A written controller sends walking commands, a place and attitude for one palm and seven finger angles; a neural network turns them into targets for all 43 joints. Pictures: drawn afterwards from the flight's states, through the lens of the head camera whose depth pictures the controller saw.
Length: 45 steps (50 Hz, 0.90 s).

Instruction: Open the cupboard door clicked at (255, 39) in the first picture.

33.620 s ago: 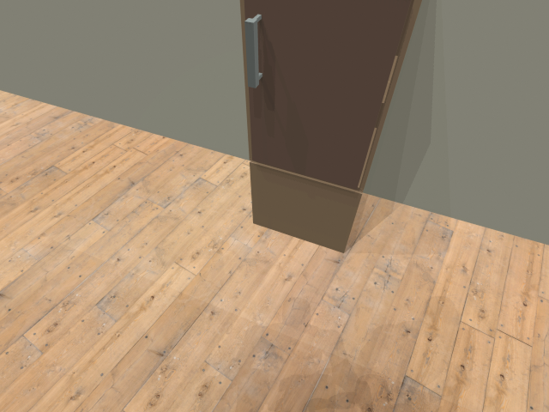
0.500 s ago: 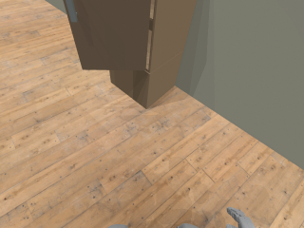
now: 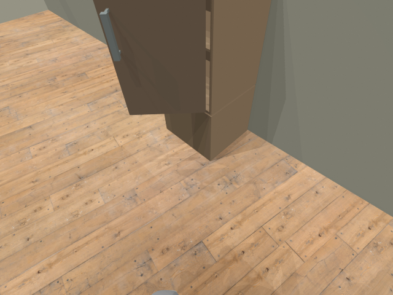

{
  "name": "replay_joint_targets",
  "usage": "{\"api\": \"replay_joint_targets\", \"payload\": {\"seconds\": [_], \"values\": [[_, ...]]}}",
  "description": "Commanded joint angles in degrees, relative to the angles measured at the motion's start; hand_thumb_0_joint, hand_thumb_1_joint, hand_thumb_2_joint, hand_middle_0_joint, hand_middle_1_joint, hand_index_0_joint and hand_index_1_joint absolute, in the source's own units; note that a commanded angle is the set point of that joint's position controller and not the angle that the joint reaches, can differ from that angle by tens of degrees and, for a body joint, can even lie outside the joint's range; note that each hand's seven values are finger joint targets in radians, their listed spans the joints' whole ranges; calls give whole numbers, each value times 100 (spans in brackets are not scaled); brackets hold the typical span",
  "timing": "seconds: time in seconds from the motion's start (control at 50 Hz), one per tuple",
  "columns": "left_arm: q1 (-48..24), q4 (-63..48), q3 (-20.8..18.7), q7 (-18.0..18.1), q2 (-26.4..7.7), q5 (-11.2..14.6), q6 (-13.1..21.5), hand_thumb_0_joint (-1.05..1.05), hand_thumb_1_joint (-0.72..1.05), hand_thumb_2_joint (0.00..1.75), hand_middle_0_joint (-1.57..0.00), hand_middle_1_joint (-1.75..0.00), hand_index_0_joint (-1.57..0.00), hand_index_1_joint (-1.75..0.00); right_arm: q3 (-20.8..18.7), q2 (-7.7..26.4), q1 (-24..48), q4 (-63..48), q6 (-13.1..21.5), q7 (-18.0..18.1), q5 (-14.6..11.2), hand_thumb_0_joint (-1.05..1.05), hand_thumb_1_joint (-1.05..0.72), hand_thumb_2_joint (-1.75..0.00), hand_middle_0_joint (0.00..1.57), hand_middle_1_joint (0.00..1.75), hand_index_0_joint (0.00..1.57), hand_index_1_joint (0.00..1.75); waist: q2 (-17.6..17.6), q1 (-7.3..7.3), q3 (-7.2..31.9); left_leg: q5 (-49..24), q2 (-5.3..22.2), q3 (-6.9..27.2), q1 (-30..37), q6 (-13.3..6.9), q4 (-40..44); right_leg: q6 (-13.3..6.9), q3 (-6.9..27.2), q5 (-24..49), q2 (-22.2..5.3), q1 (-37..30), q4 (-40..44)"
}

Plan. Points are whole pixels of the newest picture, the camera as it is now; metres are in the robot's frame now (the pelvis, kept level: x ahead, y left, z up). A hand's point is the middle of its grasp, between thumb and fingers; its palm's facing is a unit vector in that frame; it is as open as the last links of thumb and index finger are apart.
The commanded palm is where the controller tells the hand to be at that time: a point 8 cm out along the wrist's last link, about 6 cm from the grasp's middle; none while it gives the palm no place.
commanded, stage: take the last steps up to it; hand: left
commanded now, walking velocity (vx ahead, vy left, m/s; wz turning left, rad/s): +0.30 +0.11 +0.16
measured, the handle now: (112, 35) +0.97 +0.37 +0.08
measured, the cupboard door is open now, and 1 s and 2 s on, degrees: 46 46 46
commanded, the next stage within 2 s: come to a stop and stand still in 1.04 s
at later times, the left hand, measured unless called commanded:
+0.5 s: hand out of the picture +0.09 +0.27 -0.19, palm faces +0.17 -0.97 -0.16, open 7.4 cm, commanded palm none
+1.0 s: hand (126, 192) +0.43 +0.25 -0.17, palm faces -0.03 -0.98 -0.18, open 7.4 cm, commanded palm none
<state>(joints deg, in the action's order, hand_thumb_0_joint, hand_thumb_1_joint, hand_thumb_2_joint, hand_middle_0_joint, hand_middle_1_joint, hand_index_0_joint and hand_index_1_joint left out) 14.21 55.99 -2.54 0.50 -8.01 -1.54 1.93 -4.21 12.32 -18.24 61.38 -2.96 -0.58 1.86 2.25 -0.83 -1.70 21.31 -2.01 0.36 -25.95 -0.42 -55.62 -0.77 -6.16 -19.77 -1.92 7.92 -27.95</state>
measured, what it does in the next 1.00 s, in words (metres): walks ahead: left foot, then right foot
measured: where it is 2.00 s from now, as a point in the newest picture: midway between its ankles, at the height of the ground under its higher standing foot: (191, 273)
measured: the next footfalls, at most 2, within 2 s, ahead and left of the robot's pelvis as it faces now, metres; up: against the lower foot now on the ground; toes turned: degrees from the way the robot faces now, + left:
left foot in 0.36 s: +0.23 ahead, +0.20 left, +0.00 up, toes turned +13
right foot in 0.94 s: +0.39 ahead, -0.02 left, +0.00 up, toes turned -7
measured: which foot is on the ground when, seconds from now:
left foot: up 0.00-0.34, down 0.36-0.94, up 0.96-1.00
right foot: down 0.00-0.36, up 0.38-0.92, down 0.94-1.00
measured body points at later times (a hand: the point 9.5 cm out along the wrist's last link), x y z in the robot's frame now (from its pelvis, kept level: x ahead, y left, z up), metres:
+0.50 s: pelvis +0.15 +0.11 -0.01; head +0.18 +0.12 +0.44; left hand +0.08 +0.32 -0.17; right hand +0.27 -0.11 -0.15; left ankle +0.19 +0.19 -0.74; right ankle +0.08 -0.04 -0.64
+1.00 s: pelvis +0.32 +0.08 -0.01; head +0.36 +0.07 +0.44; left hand +0.43 +0.30 -0.15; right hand +0.21 -0.11 -0.16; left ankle +0.20 +0.19 -0.69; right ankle +0.35 -0.01 -0.74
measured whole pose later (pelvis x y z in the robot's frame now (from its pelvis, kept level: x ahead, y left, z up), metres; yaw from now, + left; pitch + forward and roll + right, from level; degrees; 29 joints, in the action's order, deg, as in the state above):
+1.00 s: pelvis +0.32 +0.08 -0.01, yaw +0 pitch +0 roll +1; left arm 6.2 57.0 -2.5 -0.2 -8.4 -1.3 3.6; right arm -1.7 6.4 -25.0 67.0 1.0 0.7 1.0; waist 0.6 -3.3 -5.3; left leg 29.0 3.1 -7.3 -12.2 0.1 -49.9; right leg -2.8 -7.5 -15.5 -2.2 18.9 -34.3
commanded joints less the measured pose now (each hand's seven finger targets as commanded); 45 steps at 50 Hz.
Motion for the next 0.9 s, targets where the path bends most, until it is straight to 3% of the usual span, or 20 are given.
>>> {"api": "replay_joint_targets", "payload": {"seconds": [0.0,0.08,0.16,0.24,0.26,0.28,0.3,0.32,0.34,0.36,0.38,0.42,0.46,0.5,0.62,0.74,0.8,0.84,0.86,0.88], "values": [[518,15,-97,48,-653,84,248,0,90,90,-20,-30,-20,-30,-36,256,463,-494,247,-103,-25,0,-90,-90,20,30,20,30,-1081,98,-706,-864,519,152,-1500,259,-850,-295,914,1396,-1601,-419,1898],[1137,353,-92,76,-753,52,320,0,90,90,-20,-30,-20,-30,9,82,733,-502,239,-131,-69,0,-90,-90,20,30,20,30,-917,238,-403,-920,570,-169,-1580,316,-462,-317,329,3348,-1647,-1090,1487],[1355,564,-69,78,-813,8,311,0,90,90,-20,-30,-20,-30,69,-18,1176,-637,270,-190,-90,0,-90,-90,20,30,20,30,-1206,317,-581,-1012,608,-456,-1455,259,376,-381,117,3250,-1665,-1092,1474],[1252,644,-90,93,-935,-35,258,0,90,90,-20,-30,-20,-30,123,-63,1352,-707,382,-225,-89,0,-90,-90,20,30,20,30,-1389,259,-644,-720,440,-709,-358,31,1623,-362,-38,3346,-1767,-671,1185],[1171,670,-102,87,-986,-35,246,0,90,90,-20,-30,-20,-30,98,-22,1085,-637,421,-196,-83,0,-90,-90,20,30,20,30,-1386,109,-524,-600,286,-851,264,-45,1863,-333,-117,3704,-1760,-464,831],[1066,649,-115,82,-1032,-6,230,0,90,90,-20,-30,-20,-30,73,80,475,-445,461,-144,-50,0,-90,-90,20,30,20,30,-1248,-200,-258,-813,53,-1044,1220,-107,2285,-239,-340,4104,-1561,-167,149],[1056,617,-109,60,-975,15,219,0,90,90,-20,-30,-20,-30,8,380,-411,-182,493,-86,-21,0,-90,-90,20,30,20,30,-754,-569,328,-968,124,-941,2362,-169,2586,-131,-452,3759,-1375,142,-990],[1307,526,-80,3,-706,85,189,0,90,90,-20,-30,-20,-30,-151,1056,-1136,-48,546,7,43,0,-90,-90,20,30,20,30,557,-772,1172,-1364,1382,584,3731,-565,2620,116,-675,1549,-695,1298,-2494],[1196,345,-14,-12,-456,127,171,0,90,90,-20,-30,-20,-30,-270,1461,-1590,40,540,110,3,0,-90,-90,20,30,20,30,1495,-837,1646,-1739,2393,2328,4213,-1065,3416,154,-252,-1367,-56,2232,-4111],[704,149,-12,20,-484,131,132,0,90,90,-20,-30,-20,-30,-267,1483,-1373,4,503,161,-55,0,-90,-90,20,30,20,30,911,-747,1280,-1550,2622,2376,3751,-1209,3778,-18,367,-1355,-282,2589,-4947],[474,131,-25,33,-411,117,138,0,90,90,-20,-30,-20,-30,-212,1216,-816,-116,553,178,-40,0,-90,-90,20,30,20,30,479,-524,877,-1086,2503,2003,2986,-1147,3958,-66,451,-916,-451,2741,-5227],[397,256,-70,-35,-337,35,63,0,90,90,-20,-30,-20,-30,-34,608,-51,-344,633,183,-32,0,-90,-90,20,30,20,30,360,-179,-49,-612,2224,1260,1537,-959,4274,-13,617,-149,-749,2620,-4971],[690,378,-66,-78,-240,-17,-24,0,90,90,-20,-30,-20,-30,55,348,2,-294,732,190,-38,0,-90,-90,20,30,20,30,319,55,-178,-972,1961,620,1129,-764,4462,44,591,168,-741,2286,-4513],[807,377,-82,-88,-159,-11,-107,0,90,90,-20,-30,-20,-30,77,257,46,-294,760,182,-61,0,-90,-90,20,30,20,30,465,207,-225,-1006,1824,254,1001,-766,4671,87,561,481,-688,2293,-4212],[42,-8,-173,-136,-295,-5,-169,0,90,90,-20,-30,-20,-30,57,257,-243,-271,780,183,-57,0,-90,-90,20,30,20,30,-64,160,-381,-1114,1881,128,1543,-873,4957,178,668,1239,-679,2895,-3223],[-851,-343,-81,-164,-314,19,-110,0,90,90,-20,-30,-20,-30,103,288,-759,-32,754,189,-3,0,-90,-90,20,30,20,30,49,-90,-399,-2345,1903,-148,2293,-924,4612,104,326,1050,-567,2726,-1692],[-1092,-407,-44,-158,-299,18,-55,0,90,90,-20,-30,-20,-30,120,298,-1031,125,707,193,32,0,-90,-90,20,30,20,30,137,-221,-378,-2982,1869,-269,2492,-846,4251,-18,97,760,-355,2342,-1104],[-959,-360,-42,-148,-345,19,-23,0,90,90,-20,-30,-20,-30,125,316,-1069,197,667,195,40,0,-90,-90,20,30,20,30,171,-177,-261,-3135,1826,-370,2464,-759,3868,-87,-68,563,-190,1775,-689],[-680,-276,-67,-140,-410,12,16,0,90,90,-20,-30,-20,-30,137,295,-1062,227,650,195,21,0,-90,-90,20,30,20,30,97,-37,-129,-3352,1709,-469,2332,-640,3430,-131,-144,686,-62,1198,-310],[-60,-59,-109,-130,-521,8,67,0,90,90,-20,-30,-20,-30,152,262,-963,229,655,191,-24,0,-90,-90,20,30,20,30,2,261,235,-3470,1479,-649,2005,-460,2727,-205,-120,1172,-21,143,37]]}}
